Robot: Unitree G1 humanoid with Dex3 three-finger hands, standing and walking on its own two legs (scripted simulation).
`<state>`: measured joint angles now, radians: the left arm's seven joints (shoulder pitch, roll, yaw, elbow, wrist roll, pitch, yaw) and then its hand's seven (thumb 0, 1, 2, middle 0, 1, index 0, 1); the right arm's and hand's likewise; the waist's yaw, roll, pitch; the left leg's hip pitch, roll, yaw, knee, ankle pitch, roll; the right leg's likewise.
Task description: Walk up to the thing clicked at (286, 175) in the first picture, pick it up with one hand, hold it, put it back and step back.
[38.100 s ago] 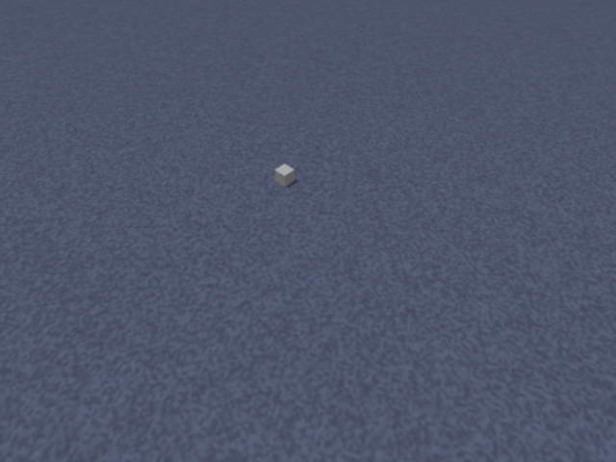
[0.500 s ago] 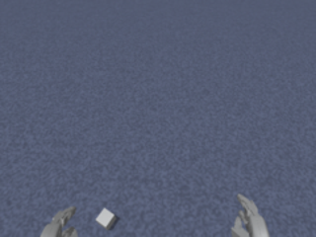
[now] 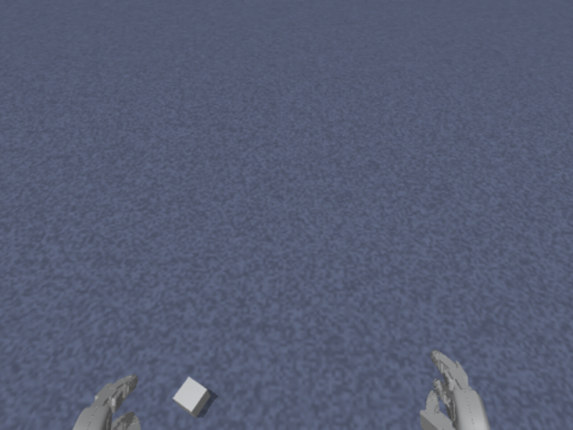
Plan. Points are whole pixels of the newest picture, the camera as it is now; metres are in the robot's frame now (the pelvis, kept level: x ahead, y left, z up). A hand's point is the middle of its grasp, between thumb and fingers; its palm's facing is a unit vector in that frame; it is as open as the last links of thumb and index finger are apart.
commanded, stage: home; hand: left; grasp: from above
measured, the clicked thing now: (192, 397) +0.39 +0.25 -0.68
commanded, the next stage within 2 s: stand in 0.12 s
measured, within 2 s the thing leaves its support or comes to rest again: neither
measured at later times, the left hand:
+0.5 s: hand out of the picture +0.11 +0.24 -0.10, palm faces +0.01 -0.94 -0.34, open 7.4 cm
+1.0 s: hand out of the picture +0.03 +0.26 -0.10, palm faces +0.01 -0.94 -0.34, open 7.4 cm
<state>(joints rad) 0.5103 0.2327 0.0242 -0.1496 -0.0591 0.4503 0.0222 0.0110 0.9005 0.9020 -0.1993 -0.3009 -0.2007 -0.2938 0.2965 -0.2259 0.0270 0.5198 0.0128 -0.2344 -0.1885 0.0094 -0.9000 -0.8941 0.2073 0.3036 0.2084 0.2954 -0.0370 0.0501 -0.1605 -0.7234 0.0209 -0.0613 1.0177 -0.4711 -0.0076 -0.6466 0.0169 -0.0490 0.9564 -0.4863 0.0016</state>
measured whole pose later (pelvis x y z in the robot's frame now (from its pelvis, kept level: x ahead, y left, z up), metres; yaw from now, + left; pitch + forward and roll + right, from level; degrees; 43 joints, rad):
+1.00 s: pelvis -0.01 +0.02 +0.07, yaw +0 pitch -4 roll +0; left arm 0.19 0.29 0.02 1.10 0.04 0.01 0.03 0.01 0.90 0.90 -0.20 -0.30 -0.20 -0.30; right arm 0.14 -0.29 -0.05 1.11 -0.02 0.01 -0.02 0.00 -0.90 -0.89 0.21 0.30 0.21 0.30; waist 0.02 0.01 0.07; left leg -0.14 -0.03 -0.01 0.38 -0.17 0.03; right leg -0.10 -0.04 0.00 0.38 -0.20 0.04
